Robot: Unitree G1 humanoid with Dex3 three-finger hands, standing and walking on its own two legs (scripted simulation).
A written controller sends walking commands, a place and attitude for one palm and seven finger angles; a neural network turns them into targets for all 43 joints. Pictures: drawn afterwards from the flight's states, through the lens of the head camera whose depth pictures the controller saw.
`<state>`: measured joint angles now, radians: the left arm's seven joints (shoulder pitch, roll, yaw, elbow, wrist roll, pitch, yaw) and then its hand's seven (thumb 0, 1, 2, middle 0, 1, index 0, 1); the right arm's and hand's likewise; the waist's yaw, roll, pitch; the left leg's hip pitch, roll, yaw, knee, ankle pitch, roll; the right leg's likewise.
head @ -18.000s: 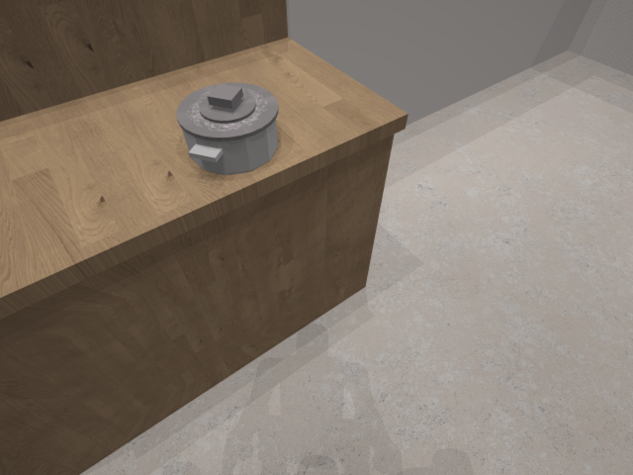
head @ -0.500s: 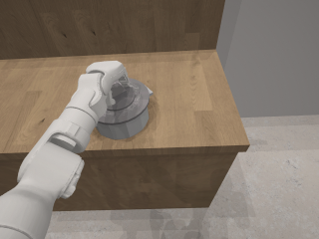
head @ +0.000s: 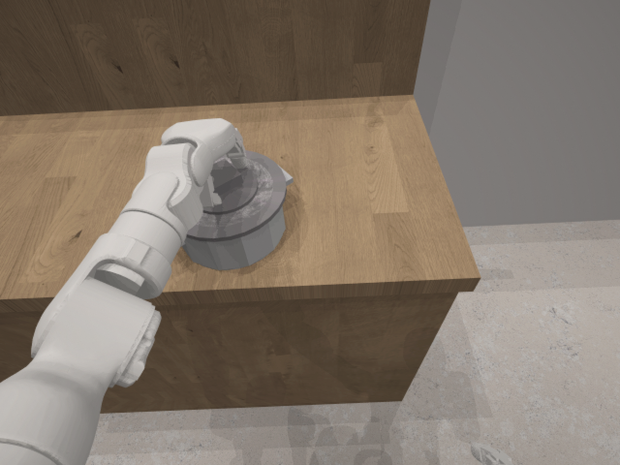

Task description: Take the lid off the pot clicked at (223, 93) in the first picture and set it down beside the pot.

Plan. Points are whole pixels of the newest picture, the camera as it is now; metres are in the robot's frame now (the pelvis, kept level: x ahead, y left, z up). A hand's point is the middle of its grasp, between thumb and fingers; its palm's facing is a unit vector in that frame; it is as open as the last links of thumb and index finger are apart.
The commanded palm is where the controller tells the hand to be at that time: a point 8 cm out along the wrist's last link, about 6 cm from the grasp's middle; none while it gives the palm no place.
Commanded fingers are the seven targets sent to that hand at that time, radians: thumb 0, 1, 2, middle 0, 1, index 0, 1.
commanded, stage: close the fingers and squeeze the knob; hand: left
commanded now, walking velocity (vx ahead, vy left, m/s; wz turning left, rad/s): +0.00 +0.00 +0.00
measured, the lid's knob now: (220, 177) +0.49 +0.12 +0.10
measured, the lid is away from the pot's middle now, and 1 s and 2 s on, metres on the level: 0.00 0.00 0.01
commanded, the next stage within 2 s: lift the lid straight up in 1.06 s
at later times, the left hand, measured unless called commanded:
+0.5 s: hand (211, 181) +0.46 +0.13 +0.12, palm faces -0.34 -0.05 -0.94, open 8.7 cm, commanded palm +0.45 +0.13 +0.18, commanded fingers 0.00 0.15 1.03 -0.63 -0.92 -0.68 -0.94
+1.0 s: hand (214, 184) +0.46 +0.12 +0.12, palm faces -0.32 -0.04 -0.95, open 8.4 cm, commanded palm +0.44 +0.12 +0.18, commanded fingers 0.00 0.40 1.18 -0.76 -1.00 -0.80 -0.99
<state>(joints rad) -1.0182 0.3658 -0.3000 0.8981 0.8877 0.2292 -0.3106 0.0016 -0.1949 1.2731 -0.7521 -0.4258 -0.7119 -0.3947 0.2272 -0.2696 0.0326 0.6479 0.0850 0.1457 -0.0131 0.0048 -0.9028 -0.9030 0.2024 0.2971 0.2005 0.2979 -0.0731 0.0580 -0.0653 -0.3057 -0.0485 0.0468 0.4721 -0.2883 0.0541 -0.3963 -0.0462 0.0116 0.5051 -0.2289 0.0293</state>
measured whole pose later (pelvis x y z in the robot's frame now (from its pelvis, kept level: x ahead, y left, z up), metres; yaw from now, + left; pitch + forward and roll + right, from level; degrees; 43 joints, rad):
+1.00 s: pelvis +0.01 +0.00 +0.00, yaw +1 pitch +7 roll +0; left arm -0.96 0.34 -0.35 0.80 0.88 0.29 -0.31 0.03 0.06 1.04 -0.58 -0.91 -0.63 -0.90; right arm 0.20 -0.26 0.02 0.67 0.08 0.16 0.01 0.01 -0.90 -0.90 0.20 0.30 0.20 0.30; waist -0.05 0.07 -0.07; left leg -0.28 -0.05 0.03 0.45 -0.29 0.05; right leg -0.36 -0.05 -0.01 0.49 -0.24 0.03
